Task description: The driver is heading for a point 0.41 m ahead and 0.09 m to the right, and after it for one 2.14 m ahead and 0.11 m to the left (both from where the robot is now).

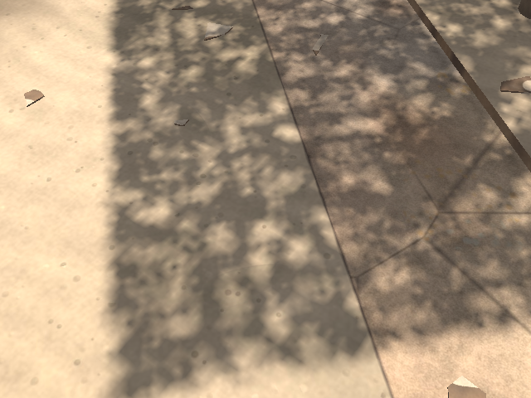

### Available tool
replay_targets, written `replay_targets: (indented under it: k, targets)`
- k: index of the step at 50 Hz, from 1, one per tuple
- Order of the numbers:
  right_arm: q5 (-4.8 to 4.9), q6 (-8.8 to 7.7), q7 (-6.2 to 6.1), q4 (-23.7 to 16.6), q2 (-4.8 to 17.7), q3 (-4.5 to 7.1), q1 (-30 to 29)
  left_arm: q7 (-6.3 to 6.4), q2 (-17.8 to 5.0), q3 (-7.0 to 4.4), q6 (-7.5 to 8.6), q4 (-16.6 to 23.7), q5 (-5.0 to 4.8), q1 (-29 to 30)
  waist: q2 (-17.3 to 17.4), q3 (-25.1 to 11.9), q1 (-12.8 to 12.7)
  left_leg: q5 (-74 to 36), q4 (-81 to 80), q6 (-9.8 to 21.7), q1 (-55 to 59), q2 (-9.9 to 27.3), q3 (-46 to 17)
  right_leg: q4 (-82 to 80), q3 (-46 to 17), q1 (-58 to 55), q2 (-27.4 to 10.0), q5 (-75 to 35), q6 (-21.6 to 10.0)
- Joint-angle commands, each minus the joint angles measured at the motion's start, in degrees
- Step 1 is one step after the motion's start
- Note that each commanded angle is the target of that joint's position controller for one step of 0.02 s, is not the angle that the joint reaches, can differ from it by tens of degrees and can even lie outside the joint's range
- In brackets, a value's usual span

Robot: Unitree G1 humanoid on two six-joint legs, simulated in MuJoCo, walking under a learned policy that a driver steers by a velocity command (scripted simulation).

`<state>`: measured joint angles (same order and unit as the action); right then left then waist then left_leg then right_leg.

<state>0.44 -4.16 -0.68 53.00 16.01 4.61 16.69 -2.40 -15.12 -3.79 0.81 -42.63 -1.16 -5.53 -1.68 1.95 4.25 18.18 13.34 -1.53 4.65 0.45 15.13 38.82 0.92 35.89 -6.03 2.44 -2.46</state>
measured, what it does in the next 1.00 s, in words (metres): walks ahead: right foot, then left foot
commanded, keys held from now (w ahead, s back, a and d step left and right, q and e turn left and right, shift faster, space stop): w+e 0.30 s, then q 0.70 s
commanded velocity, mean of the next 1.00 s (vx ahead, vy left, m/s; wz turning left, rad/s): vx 0.26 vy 0.00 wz -0.02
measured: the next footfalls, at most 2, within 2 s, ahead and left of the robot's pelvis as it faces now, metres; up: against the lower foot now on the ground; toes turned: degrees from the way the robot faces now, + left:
right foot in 0.08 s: +0.21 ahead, -0.12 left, +0.00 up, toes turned -6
left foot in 0.54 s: +0.51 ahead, +0.02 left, +0.00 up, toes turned -11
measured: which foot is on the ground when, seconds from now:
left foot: down 0.00-0.08, up 0.10-0.52, down 0.54-0.98, up 1.00-1.00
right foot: up 0.00-0.06, down 0.08-0.58, up 0.60-0.94, down 0.96-1.00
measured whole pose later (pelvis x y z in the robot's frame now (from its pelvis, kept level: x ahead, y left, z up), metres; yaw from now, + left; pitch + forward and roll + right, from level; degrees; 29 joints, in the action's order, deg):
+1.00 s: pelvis +0.39 -0.08 +0.00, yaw +3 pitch +2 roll +0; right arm 1.1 2.6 -1.4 41.8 18.1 4.8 8.8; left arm 1.8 -16.0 -3.6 0.9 -42.4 1.1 -10.3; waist 2.3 1.7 1.2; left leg 14.7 33.6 1.0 -24.9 -7.1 -10.8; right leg 30.3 -4.3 19.5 1.2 11.3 0.8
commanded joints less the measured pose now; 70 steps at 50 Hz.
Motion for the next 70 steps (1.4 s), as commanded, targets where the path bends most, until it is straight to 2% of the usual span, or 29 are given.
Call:
replay_targets:
  k: [1, 3, 4, 5, 6, 7, 10, 15, 19, 24, 27, 28, 29, 30, 31, 33, 35, 38, 47, 48, 49, 50, 52, 54, 59, 66, 68, 69, 70]
  targets:
    - [1.07, 0.61, -0.37, -2.83, 11.97, 2.83, -1.87, -0.72, -4.93, -1.35, 0.42, 5.62, 0.10, 3.04, 5.63, 1.72, -2.67, -40.81, 2.94, 8.20, 0.80, 17.20, -3.33, -1.72, 3.61, -2.29, 2.78, 6.42, -2.71]
    - [1.73, 1.56, -0.47, -3.38, 12.65, 2.98, -3.84, -0.42, -8.46, -3.64, 0.15, 3.07, -0.17, -8.70, 5.62, -4.98, -9.91, -54.24, 20.29, 6.10, -1.61, 14.88, -0.73, -5.11, 6.88, -18.46, 8.11, 7.09, -5.87]
    - [0.85, 1.46, -0.61, -3.85, 11.00, 2.27, -3.11, 0.56, -12.82, -5.88, -0.25, 0.11, -0.37, -19.01, 2.12, -10.30, -14.21, -44.22, 36.14, 3.50, -12.65, 12.49, -0.29, -6.92, 2.14, -35.73, 7.86, 5.51, -8.37]
    - [-2.00, 0.42, -0.15, -6.92, 2.51, -0.27, 0.67, 1.44, -19.93, -7.06, -0.22, -0.26, -1.05, -19.17, -14.20, -12.52, -8.45, 5.61, 57.06, -0.45, -38.26, 2.43, -1.99, -11.43, -27.22, -52.74, -6.74, 11.43, -17.07]
    - [-0.24, -2.08, 0.52, -8.21, 4.18, -0.66, -1.86, 0.86, -17.82, -5.83, 1.09, 2.45, -0.25, -19.51, -10.23, -22.53, -9.77, 17.29, 66.76, -0.46, -46.97, -2.65, -17.44, -21.96, -50.23, -58.69, -13.72, 21.86, -23.20]
    - [2.23, -3.61, 1.10, -9.80, 7.96, 0.28, -8.12, 0.50, -13.48, -4.54, 2.16, 2.08, 0.26, -17.94, -5.21, -15.86, -11.40, 12.09, 66.98, 1.15, -52.80, 0.54, -19.97, -23.92, -43.61, -55.74, -12.64, 18.47, -19.61]
    - [-0.23, -4.15, 0.44, -8.56, 8.43, 0.78, -8.16, 0.92, -7.76, -2.68, 3.06, 3.89, 0.67, -8.09, -0.16, -6.32, -4.95, 1.13, 53.46, 2.33, -43.56, 6.59, -20.38, -23.86, -25.49, -34.67, -5.90, 2.24, -14.39]
    - [-1.39, -1.62, 0.44, -10.15, 5.47, 0.31, -11.78, 2.68, -10.29, -3.13, 3.35, 3.83, 0.37, -10.04, 0.33, -2.88, -4.25, -8.32, 38.54, -1.45, -40.50, 5.10, -18.61, -27.09, -18.49, -25.40, -2.76, -6.13, -14.06]
    - [-1.22, -2.07, 1.68, -10.58, 2.73, -1.09, -16.29, 3.65, -8.42, -2.34, 2.69, 1.88, 0.96, -12.16, -2.62, -2.37, -7.01, -26.66, 22.32, -1.41, -32.55, 2.17, -15.31, -24.62, -8.51, -22.36, 1.25, -17.86, -9.00]
    - [-0.69, -2.26, 2.95, -10.90, 5.07, -0.79, -17.45, 3.61, -8.00, -1.70, 2.47, -0.94, 1.72, -13.15, -3.23, -2.52, -7.65, -25.56, 16.74, 2.50, -32.21, 1.40, -16.16, -19.72, -9.29, -30.50, -2.79, -19.08, -7.35]
    - [-1.21, -2.55, 3.25, -8.71, 8.06, 0.40, -9.52, 4.04, -8.64, -1.83, 1.92, -1.17, 1.45, -10.03, -2.67, -5.36, -2.85, -23.08, 12.51, 5.66, -24.75, -1.18, -14.48, -8.17, -7.69, -33.87, -1.58, -29.68, -4.98]
    - [-1.59, -2.66, 3.10, -8.35, 11.24, 1.29, -5.63, 4.37, -8.48, -1.70, 1.77, -0.42, 1.95, -10.71, 1.06, -9.59, -1.71, -40.32, 13.18, 7.90, -16.35, 2.59, -19.15, 2.41, -5.31, -31.19, 2.29, -23.91, -2.33]
    - [-2.19, -2.23, 2.99, -9.21, 14.77, 1.73, -3.56, 4.33, -6.38, -0.94, 2.04, 0.58, 2.93, -16.29, 11.60, -16.84, -4.34, -57.55, 16.13, 16.21, 0.12, 13.71, -33.87, 21.22, -3.18, -17.14, 8.46, 3.89, 1.85]
    - [-1.38, -1.06, 2.88, -9.22, 11.39, 0.93, -2.93, 3.92, -5.16, -0.21, 1.80, 0.19, 2.51, -19.09, 17.05, -22.50, -4.19, -52.66, 11.74, 24.01, 7.73, 20.71, -48.57, 32.75, -4.64, -6.13, 12.97, 35.48, 4.62]
    - [-0.08, -0.18, 2.94, -10.29, 9.88, 0.62, -4.59, 3.59, -9.10, -1.00, 1.29, 0.36, 1.26, -16.63, 10.64, -20.12, -3.12, -34.95, 8.70, 22.40, 3.47, 19.12, -49.30, 37.12, -8.45, -2.70, 9.98, 34.12, 4.49]
    - [-0.02, 1.45, 2.21, -12.00, 8.42, 0.14, -9.44, 4.07, -9.04, -1.41, -0.39, 1.90, 0.57, -9.43, 3.86, -9.54, -3.43, -15.80, 4.63, 17.96, -10.64, 15.05, -42.44, 34.79, -6.96, 0.08, 6.90, 28.19, 4.67]
    - [-0.71, 2.58, 1.38, -12.71, 8.59, 0.30, -11.40, 4.90, -8.14, -1.58, -1.50, 2.76, 1.43, -8.04, 5.76, -5.69, -5.01, -6.79, 1.53, 15.01, -20.93, 10.45, -38.68, 24.29, -6.47, -5.01, 5.32, 24.51, 4.53]
    - [-0.94, 3.53, 0.32, -13.34, 9.90, 1.25, -10.57, 5.43, -5.58, -0.96, -0.97, 2.30, 1.71, -8.97, 9.44, -8.11, -4.96, -10.62, 1.90, 14.76, -22.61, 7.59, -35.85, 13.61, -4.93, -10.10, 7.05, 21.91, 5.56]
    - [0.74, 6.25, -0.99, -15.21, 10.10, 1.99, -10.66, 4.13, -6.27, -1.37, 0.97, 2.49, 0.89, -8.34, 10.44, -8.07, -5.51, -3.13, 6.22, 10.71, -23.44, 4.84, -41.16, -11.72, -4.71, -21.22, 8.51, 9.94, 4.39]
    - [0.88, 6.46, -1.12, -15.17, 8.86, 1.62, -9.32, 4.14, -8.13, -1.98, 1.18, 2.34, 1.15, -9.67, 8.89, -8.09, -5.85, -0.28, 9.17, 8.43, -26.40, 2.65, -39.78, -16.45, -6.78, -26.18, 4.82, 8.29, 2.76]
    - [0.72, 6.37, -0.98, -15.94, 6.04, 0.88, -8.21, 4.54, -12.98, -3.05, 0.90, 2.86, 2.62, -10.32, -1.23, -8.28, -4.81, 7.60, 19.71, 5.02, -33.85, -2.28, -32.87, -20.41, -18.03, -30.78, -7.17, 9.26, -2.43]
    - [0.79, 5.64, -0.76, -17.45, 6.65, 1.28, -8.72, 4.44, -14.81, -3.53, 0.43, 3.24, 4.56, -8.00, -15.24, -5.76, -3.70, 15.53, 33.60, 2.32, -40.25, -8.99, -22.19, -24.28, -30.00, -26.54, -15.58, 1.66, -10.19]
    - [0.46, 5.51, -0.44, -14.61, 11.48, 3.19, -4.54, 4.91, -8.96, -1.90, 0.79, 5.92, 3.75, -2.05, -7.00, -5.54, -1.98, 11.60, 49.44, -0.27, -39.73, -4.89, -23.45, -21.51, -22.59, -25.09, -13.37, -4.41, -9.86]
    - [0.35, 6.86, -0.98, -13.18, 9.31, 2.92, -2.91, 5.11, -7.65, -1.39, 0.71, 6.23, 2.00, -0.40, -4.82, -4.39, -2.23, 6.68, 55.59, -2.44, -42.00, -3.95, -22.24, -19.61, -15.05, -27.15, -9.31, -7.13, -7.20]
    - [1.15, 7.17, -0.16, -17.83, 5.90, 1.37, -9.65, 5.75, -9.06, -1.92, -0.64, 5.05, 2.24, -5.27, -7.86, -4.69, -6.48, 3.23, 46.39, -5.25, -42.71, -0.75, -17.78, -19.38, -8.53, -33.64, -9.05, -12.01, -9.48]
    - [0.42, 7.31, 1.09, -18.95, 5.66, 0.81, -8.33, 3.97, -12.05, -2.94, -1.02, 4.06, 0.34, -4.29, -9.31, -6.29, -5.93, 2.34, 23.55, -1.41, -25.77, -1.13, -12.74, -16.32, -6.33, -30.42, -10.76, -15.10, -9.93]
    - [0.10, 7.17, 1.24, -17.27, 5.74, 0.96, -4.64, 3.82, -10.56, -2.29, -0.92, 2.76, -0.71, -4.47, -7.50, -6.14, -3.49, -10.93, 7.42, 1.91, -15.81, -2.10, -12.30, -12.24, -4.19, -26.54, -8.70, -11.54, -6.09]
    - [-0.03, 7.17, 0.80, -17.22, 8.18, 1.39, -3.45, 3.54, -8.11, -1.45, -0.46, 1.63, 0.35, -7.39, -1.86, -8.64, -4.11, -21.66, 5.90, 3.70, -6.13, 2.57, -18.91, -7.17, -0.93, -20.65, -5.84, -2.63, -1.37]
    - [-0.73, 7.39, -0.18, -18.43, 13.61, 2.14, -3.65, 2.66, -3.47, 0.35, 0.27, 3.19, 3.87, -8.44, 15.94, -10.99, -6.51, -46.10, 9.93, 9.82, 2.25, 17.17, -34.43, 5.34, 4.73, -8.30, 0.39, 25.61, 4.80]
